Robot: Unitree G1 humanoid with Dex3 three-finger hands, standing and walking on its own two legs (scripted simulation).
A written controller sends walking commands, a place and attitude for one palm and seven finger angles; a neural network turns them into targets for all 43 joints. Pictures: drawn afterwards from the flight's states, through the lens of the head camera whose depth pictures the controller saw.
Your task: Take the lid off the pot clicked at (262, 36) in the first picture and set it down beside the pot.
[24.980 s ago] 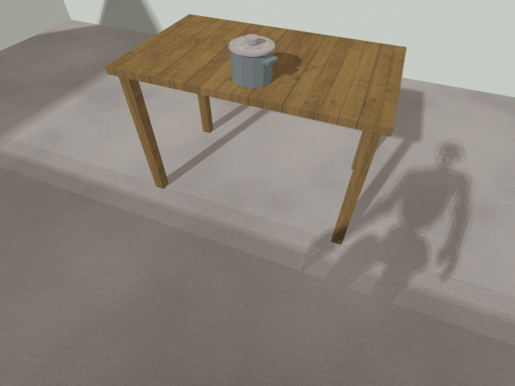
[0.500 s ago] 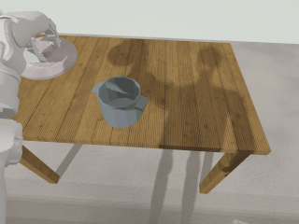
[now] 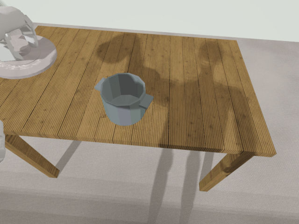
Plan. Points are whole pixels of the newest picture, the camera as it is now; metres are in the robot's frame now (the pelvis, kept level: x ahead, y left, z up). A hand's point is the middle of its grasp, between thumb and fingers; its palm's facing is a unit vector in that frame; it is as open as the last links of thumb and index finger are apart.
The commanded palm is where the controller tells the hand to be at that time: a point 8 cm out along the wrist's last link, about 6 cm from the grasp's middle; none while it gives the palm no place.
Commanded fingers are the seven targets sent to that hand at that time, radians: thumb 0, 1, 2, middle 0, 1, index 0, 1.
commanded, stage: lower the lid onto the table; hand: left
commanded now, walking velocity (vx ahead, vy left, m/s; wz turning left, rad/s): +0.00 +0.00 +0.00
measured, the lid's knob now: (18, 47) +0.49 +0.33 +0.19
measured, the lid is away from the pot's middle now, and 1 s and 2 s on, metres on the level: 0.24 0.23 0.22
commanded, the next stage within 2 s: none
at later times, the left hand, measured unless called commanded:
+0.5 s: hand (27, 52) +0.48 +0.31 +0.19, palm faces -0.32 -0.05 -0.95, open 7.8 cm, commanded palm +0.48 +0.30 +0.26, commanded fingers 0.00 0.63 1.04 -0.80 -1.03 -0.81 -1.00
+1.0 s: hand (30, 67) +0.47 +0.31 +0.15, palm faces -0.38 -0.02 -0.92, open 7.7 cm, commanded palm +0.48 +0.30 +0.22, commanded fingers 0.00 0.63 1.04 -0.80 -1.03 -0.81 -1.00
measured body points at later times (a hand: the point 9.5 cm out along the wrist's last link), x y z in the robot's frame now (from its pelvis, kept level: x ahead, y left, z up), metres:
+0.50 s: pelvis +0.01 +0.01 +0.00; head +0.08 +0.02 +0.44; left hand +0.49 +0.31 +0.24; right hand +0.07 -0.26 -0.12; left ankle +0.00 +0.03 -0.74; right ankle -0.01 -0.15 -0.74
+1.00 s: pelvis +0.01 +0.02 +0.00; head +0.07 +0.03 +0.44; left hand +0.48 +0.31 +0.21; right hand +0.08 -0.26 -0.12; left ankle +0.00 +0.03 -0.74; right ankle -0.01 -0.15 -0.74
